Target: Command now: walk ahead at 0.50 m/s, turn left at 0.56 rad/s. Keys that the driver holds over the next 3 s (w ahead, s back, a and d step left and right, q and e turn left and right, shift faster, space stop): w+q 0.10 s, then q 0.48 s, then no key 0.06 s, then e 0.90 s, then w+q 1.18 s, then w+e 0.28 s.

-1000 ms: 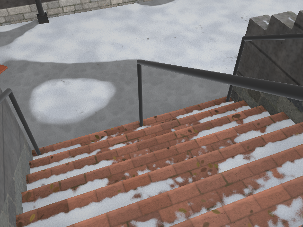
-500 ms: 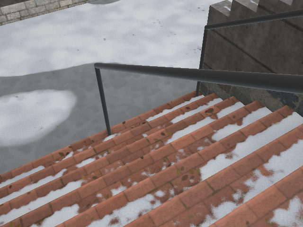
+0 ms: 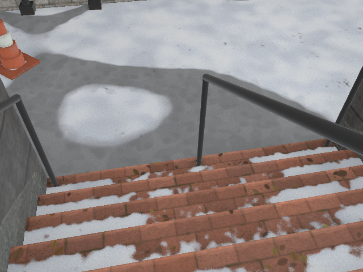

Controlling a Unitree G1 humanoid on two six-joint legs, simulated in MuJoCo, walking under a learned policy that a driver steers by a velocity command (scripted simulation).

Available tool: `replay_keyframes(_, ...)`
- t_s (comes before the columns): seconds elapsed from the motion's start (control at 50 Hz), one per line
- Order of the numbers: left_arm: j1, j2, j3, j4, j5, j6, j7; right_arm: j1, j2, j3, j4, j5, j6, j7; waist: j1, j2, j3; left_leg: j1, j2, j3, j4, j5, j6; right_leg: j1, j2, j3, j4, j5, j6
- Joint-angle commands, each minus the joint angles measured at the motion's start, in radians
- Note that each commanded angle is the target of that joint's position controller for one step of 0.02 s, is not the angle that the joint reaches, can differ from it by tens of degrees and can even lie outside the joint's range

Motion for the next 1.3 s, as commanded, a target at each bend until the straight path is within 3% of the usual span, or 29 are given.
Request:
replay_keyframes(0.02,0.032,-0.071,-0.003,-0.048,0.011,0.010,-0.088,0.563,-0.240,-0.061,0.131,0.050,0.004,-0.002,-0.111,0.155,-0.146,0.755,0.169,-0.387,0.083,0.523,0.223,-0.523,0.152,0.203,0.502,0.154,-0.030)
replay_keyframes(0.04,-0.030,-0.018,0.002,-0.085,-0.007,-0.005,-0.089,0.550,-0.291,-0.080,0.112,0.058,-0.017,0.010,-0.134,0.053,-0.142,0.863,0.231,-0.520,0.081,0.657,0.301,-0.745,0.153,0.253,0.550,0.128,0.003)
replay_keyframes(0.08,-0.055,0.101,0.034,-0.141,-0.048,-0.029,-0.050,0.253,-0.086,-0.010,0.018,0.051,-0.049,0.034,-0.049,0.008,-0.094,0.684,0.334,-0.719,0.085,-0.051,0.297,-1.036,0.030,0.401,0.281,0.364,0.036)
replay_keyframes(0.12,-0.148,0.119,0.026,-0.083,0.016,0.006,-0.014,0.147,0.123,0.076,0.012,0.047,-0.026,0.052,-0.022,-0.176,0.085,0.109,0.263,-0.633,-0.023,-0.241,0.318,-0.837,-0.083,0.381,-0.164,0.689,0.025)
replay_keyframes(0.16,-0.147,-0.001,-0.002,-0.069,0.008,0.045,-0.010,0.126,-0.033,0.062,0.006,0.061,-0.014,0.063,0.038,0.026,0.009,-0.251,0.156,-0.560,-0.054,-0.047,0.331,-0.397,-0.056,0.256,-0.180,0.799,0.043)
replay_keyframes(0.18,-0.073,0.004,-0.015,-0.025,0.000,0.046,-0.033,0.145,-0.084,0.055,0.007,0.056,-0.021,0.052,0.055,-0.038,-0.004,-0.399,0.086,-0.467,0.044,-0.010,0.271,-0.238,-0.011,0.202,-0.102,0.906,0.037)
replay_keyframes(0.24,-0.255,0.082,-0.010,-0.084,0.021,0.025,-0.030,0.374,0.040,0.083,0.058,0.069,-0.063,-0.042,-0.119,-0.096,-0.006,-0.004,0.000,-0.458,0.303,-0.248,0.167,-0.525,0.008,0.266,-0.627,1.194,0.050)
replay_keyframes(0.3,-0.195,0.023,-0.016,-0.141,0.008,0.053,-0.042,0.220,-0.037,0.082,-0.021,0.018,-0.029,-0.002,-0.019,0.021,0.007,-0.586,-0.046,-0.411,0.270,-0.599,0.139,0.119,0.085,0.144,-0.661,1.313,-0.013)
replay_keyframes(0.4,-0.094,0.076,0.026,-0.114,-0.015,0.058,-0.039,0.261,-0.061,0.074,-0.078,0.125,-0.009,0.004,-0.033,-0.034,0.091,-0.168,-0.058,-0.615,0.564,-0.388,0.117,0.154,0.060,0.140,-1.304,1.141,-0.071)
replay_keyframes(0.44,0.279,0.168,0.083,-0.039,0.007,0.040,-0.023,0.340,0.032,0.091,-0.116,0.114,-0.004,0.068,0.064,-0.176,-0.315,-0.496,-0.160,-0.373,1.142,-0.574,-0.023,0.840,-0.187,0.262,-0.831,1.736,-0.320)
replay_keyframes(0.46,0.229,0.270,0.117,-0.098,-0.015,0.041,-0.058,0.521,0.091,0.102,-0.143,0.130,-0.005,0.046,-0.014,-0.373,-0.521,-0.760,-0.234,-0.199,1.663,-1.195,-0.107,1.050,-0.446,0.413,-0.645,2.203,-0.612)
replay_keyframes(0.5,0.131,0.267,0.120,-0.117,0.005,0.045,-0.070,0.227,-0.046,0.074,-0.274,0.104,0.048,0.029,0.041,-0.115,-0.322,-1.001,-0.101,-0.190,1.784,-0.983,-0.178,0.782,-0.467,0.534,-0.807,1.633,-0.509)
replay_keyframes(0.54,-0.056,0.142,0.072,-0.160,-0.012,0.024,-0.046,0.207,0.030,0.116,-0.281,0.092,0.061,0.005,-0.047,0.022,-0.093,-0.830,0.036,-0.234,1.493,-0.654,-0.179,0.231,-0.334,0.293,-0.976,1.258,-0.385)
replay_keyframes(0.62,0.042,0.089,0.053,-0.069,-0.008,-0.011,0.013,0.299,0.037,0.112,-0.221,0.068,0.068,0.047,-0.044,-0.037,0.001,-0.638,0.064,-0.147,1.384,-0.396,-0.159,-0.118,-0.126,0.139,-1.047,0.778,-0.271)
replay_keyframes(0.74,0.125,0.063,0.013,0.053,0.013,-0.003,-0.047,0.112,0.018,0.115,-0.279,0.108,0.044,0.014,0.074,-0.069,0.007,-1.013,0.149,-0.289,1.026,-0.257,-0.220,0.213,-0.230,0.406,-1.028,0.474,-0.281)
replay_keyframes(0.76,0.125,0.044,0.004,0.070,-0.002,-0.004,-0.058,0.123,0.032,0.122,-0.260,0.102,0.040,0.017,0.058,-0.077,0.003,-0.972,0.185,-0.261,0.922,-0.238,-0.227,0.190,-0.208,0.418,-1.043,0.378,-0.262)
replay_keyframes(0.78,0.076,0.088,0.027,0.003,-0.126,0.033,0.018,-0.149,0.018,0.087,-0.330,0.115,0.092,-0.037,0.080,0.063,-0.133,-0.549,0.131,-0.120,0.629,-0.213,-0.190,0.072,-0.171,0.295,-0.989,0.468,-0.226)
replay_keyframes(0.8,0.065,0.105,0.020,-0.014,-0.125,0.052,0.037,-0.191,0.052,0.104,-0.339,0.131,0.117,-0.037,0.097,0.018,-0.111,-0.303,0.075,-0.070,0.452,-0.282,-0.175,-0.073,-0.105,0.242,-1.031,0.475,-0.197)
replay_keyframes(0.82,0.077,0.159,0.038,0.044,-0.040,0.012,-0.035,0.093,0.025,0.104,-0.228,0.060,0.102,0.041,0.015,-0.240,0.129,-0.399,0.092,0.012,0.577,-0.341,-0.173,-0.236,-0.082,0.256,-1.181,0.158,-0.177)
replay_keyframes(0.84,0.057,0.187,0.059,0.011,-0.063,-0.001,-0.056,0.131,-0.014,0.084,-0.206,0.042,0.085,0.055,0.019,-0.203,0.129,-0.347,0.066,-0.006,0.454,-0.471,-0.183,-0.214,-0.134,0.324,-1.196,0.066,-0.217)
replay_keyframes(0.92,0.143,0.138,0.084,-0.005,-0.045,0.020,0.028,-0.129,-0.025,0.079,-0.284,0.105,0.084,-0.041,0.147,-0.166,-0.043,-0.343,0.023,-0.098,-0.012,-0.420,-0.092,0.177,-0.269,0.538,-1.165,0.114,-0.300)
replay_keyframes(0.98,0.036,0.066,0.063,-0.044,-0.046,0.023,0.044,0.011,-0.077,0.025,-0.285,0.151,0.066,-0.074,-0.005,-0.192,-0.163,0.228,0.029,-0.088,-0.159,-0.327,0.035,-0.076,-0.148,0.427,-1.057,0.385,-0.230)
replay_keyframes(1.0,0.017,-0.022,0.040,-0.092,-0.068,0.018,0.050,0.229,-0.091,0.001,-0.235,0.121,0.054,-0.100,-0.101,-0.047,-0.222,0.563,0.131,-0.176,-0.138,-0.365,0.102,-0.364,-0.042,0.319,-0.903,0.308,-0.190)
replay_keyframes(1.02,-0.055,-0.122,0.010,-0.200,-0.057,0.020,0.048,0.466,-0.153,-0.028,-0.167,0.068,0.040,-0.128,-0.185,0.207,-0.205,0.759,0.447,-0.572,-0.200,-0.391,0.341,-0.730,0.157,0.134,-0.595,0.145,-0.083)
replay_keyframes(1.04,-0.075,-0.104,0.017,-0.180,-0.052,0.044,0.055,0.537,-0.097,-0.014,-0.170,-0.004,0.029,-0.122,-0.243,0.034,-0.057,0.733,0.544,-0.767,-0.291,-0.357,0.384,-0.974,0.215,0.343,-0.406,0.171,-0.042)
replay_keyframes(1.1,0.063,-0.014,0.027,-0.105,0.007,0.081,0.064,0.286,-0.031,-0.004,-0.197,0.099,0.040,-0.053,-0.070,0.085,-0.056,0.331,0.376,-0.346,-0.230,-0.431,0.180,-1.014,0.219,0.305,0.091,0.425,-0.038)
replay_keyframes(1.16,0.289,-0.021,-0.006,-0.060,0.002,0.125,-0.020,0.041,-0.031,0.019,-0.191,0.048,-0.021,-0.062,0.125,0.052,-0.068,-0.244,0.234,-0.112,-0.267,-0.475,0.126,-0.697,0.202,0.101,0.662,0.566,-0.007)
replay_keyframes(1.24,0.149,0.010,-0.015,-0.192,-0.042,0.136,-0.061,0.079,-0.058,0.026,-0.124,0.021,-0.074,-0.106,0.038,0.004,-0.050,-0.163,0.290,-0.123,-0.264,-0.510,0.096,-0.738,0.114,0.172,0.737,0.664,0.032)
replay_keyframes(1.3,0.063,0.000,-0.026,-0.258,-0.019,0.153,-0.059,0.218,-0.059,0.036,-0.057,0.006,-0.086,-0.104,-0.057,-0.009,-0.066,0.118,0.385,-0.168,-0.198,-0.432,0.131,-0.931,0.057,0.233,0.611,0.723,0.035)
